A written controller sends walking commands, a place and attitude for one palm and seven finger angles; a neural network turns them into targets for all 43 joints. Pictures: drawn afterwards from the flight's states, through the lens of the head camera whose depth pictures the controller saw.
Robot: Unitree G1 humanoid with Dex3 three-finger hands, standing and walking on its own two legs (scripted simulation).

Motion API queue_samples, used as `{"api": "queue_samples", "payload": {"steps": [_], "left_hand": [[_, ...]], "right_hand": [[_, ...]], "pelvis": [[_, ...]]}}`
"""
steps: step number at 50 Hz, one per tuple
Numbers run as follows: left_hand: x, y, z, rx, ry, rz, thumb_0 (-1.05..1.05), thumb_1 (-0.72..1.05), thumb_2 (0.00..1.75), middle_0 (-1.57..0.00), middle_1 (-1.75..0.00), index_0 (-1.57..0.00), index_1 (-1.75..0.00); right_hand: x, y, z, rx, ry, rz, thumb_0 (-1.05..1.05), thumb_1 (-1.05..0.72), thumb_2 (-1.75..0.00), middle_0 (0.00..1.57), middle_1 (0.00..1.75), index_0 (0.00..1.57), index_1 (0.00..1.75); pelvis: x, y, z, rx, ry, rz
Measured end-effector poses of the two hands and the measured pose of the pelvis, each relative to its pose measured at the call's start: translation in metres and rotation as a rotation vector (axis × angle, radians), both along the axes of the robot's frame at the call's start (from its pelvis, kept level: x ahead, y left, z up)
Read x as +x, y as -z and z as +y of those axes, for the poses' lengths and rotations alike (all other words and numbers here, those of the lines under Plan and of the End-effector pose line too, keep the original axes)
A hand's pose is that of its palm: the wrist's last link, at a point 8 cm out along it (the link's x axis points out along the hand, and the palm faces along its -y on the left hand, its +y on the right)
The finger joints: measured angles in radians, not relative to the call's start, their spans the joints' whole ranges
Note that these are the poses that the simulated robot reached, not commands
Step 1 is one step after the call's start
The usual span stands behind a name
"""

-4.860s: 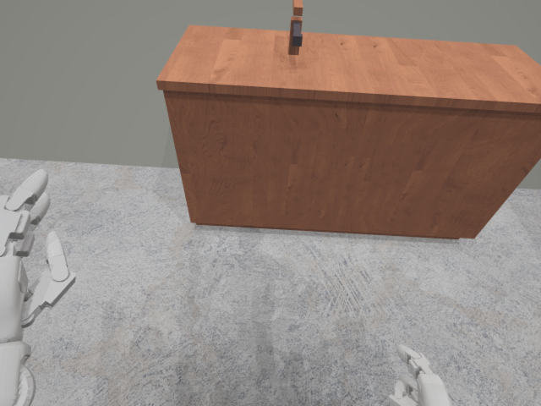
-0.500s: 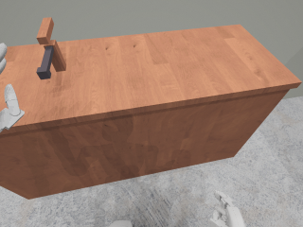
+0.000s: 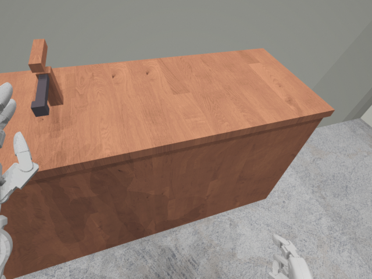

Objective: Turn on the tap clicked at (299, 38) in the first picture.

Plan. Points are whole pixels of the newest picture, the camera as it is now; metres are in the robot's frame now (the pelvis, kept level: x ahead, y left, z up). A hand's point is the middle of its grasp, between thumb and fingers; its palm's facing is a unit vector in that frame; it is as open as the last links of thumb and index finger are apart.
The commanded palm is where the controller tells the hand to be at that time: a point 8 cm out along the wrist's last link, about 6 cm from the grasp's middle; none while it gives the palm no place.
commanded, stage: come to a stop and stand still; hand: left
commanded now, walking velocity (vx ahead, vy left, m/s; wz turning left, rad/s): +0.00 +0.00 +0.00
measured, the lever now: (40, 108) +0.43 +0.40 +0.10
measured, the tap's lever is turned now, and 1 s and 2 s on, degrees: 0 0 0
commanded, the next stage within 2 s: look again from close up in 0.62 s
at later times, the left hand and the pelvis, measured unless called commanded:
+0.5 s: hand (43, 153) +0.26 +0.27 +0.17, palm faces +0.42 -0.83 -0.37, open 7.4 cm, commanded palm +0.20 +0.30 +0.18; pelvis +0.05 +0.02 +0.00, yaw +2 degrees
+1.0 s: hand (47, 166) +0.24 +0.26 +0.16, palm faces +0.44 -0.83 -0.36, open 7.4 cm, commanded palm +0.18 +0.29 +0.18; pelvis +0.04 +0.00 +0.01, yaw +2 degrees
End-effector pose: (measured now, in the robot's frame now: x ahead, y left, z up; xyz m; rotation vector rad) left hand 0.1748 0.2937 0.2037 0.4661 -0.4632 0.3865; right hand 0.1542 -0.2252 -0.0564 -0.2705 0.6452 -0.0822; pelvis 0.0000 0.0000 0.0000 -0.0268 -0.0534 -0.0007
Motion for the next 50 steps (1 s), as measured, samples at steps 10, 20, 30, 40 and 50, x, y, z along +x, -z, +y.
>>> {"api": "queue_samples", "payload": {"steps": [10, 20, 30, 40, 50], "left_hand": [[0.015, 0.047, 0.020, -0.092, -0.056, 0.236, 0.01, 0.89, 0.90, -0.21, -0.30, -0.21, -0.30], [0.035, 0.016, 0.019, -0.048, -0.035, 0.109, 0.02, 0.89, 0.90, -0.21, -0.30, -0.21, -0.30], [0.042, 0.032, 0.017, -0.070, -0.038, 0.219, 0.01, 0.89, 0.90, -0.21, -0.30, -0.21, -0.30], [0.028, 0.021, 0.008, -0.067, -0.052, 0.167, 0.01, 0.89, 0.90, -0.22, -0.30, -0.21, -0.30], [0.023, 0.030, 0.005, -0.092, -0.071, 0.211, 0.01, 0.89, 0.90, -0.21, -0.30, -0.21, -0.30]], "right_hand": [[0.036, 0.008, 0.052, 0.066, -0.085, 0.034, 0.01, -0.90, -0.90, 0.21, 0.30, 0.21, 0.30], [0.074, 0.001, 0.049, 0.027, -0.108, 0.027, 0.01, -0.90, -0.90, 0.21, 0.30, 0.21, 0.30], [0.084, -0.003, 0.027, 0.010, -0.029, 0.017, 0.01, -0.90, -0.90, 0.21, 0.30, 0.20, 0.30], [0.067, 0.005, 0.020, 0.010, -0.023, 0.055, 0.01, -0.90, -0.90, 0.20, 0.30, 0.20, 0.30], [0.052, 0.011, 0.017, 0.033, -0.009, 0.076, 0.01, -0.90, -0.90, 0.21, 0.30, 0.21, 0.30]], "pelvis": [[0.019, -0.004, 0.016, 0.011, -0.022, 0.032], [0.039, -0.004, 0.017, 0.002, -0.033, 0.048], [0.048, -0.004, 0.016, 0.005, -0.033, 0.053], [0.042, -0.005, 0.008, 0.005, -0.040, 0.043], [0.036, -0.006, 0.004, 0.003, -0.042, 0.044]]}}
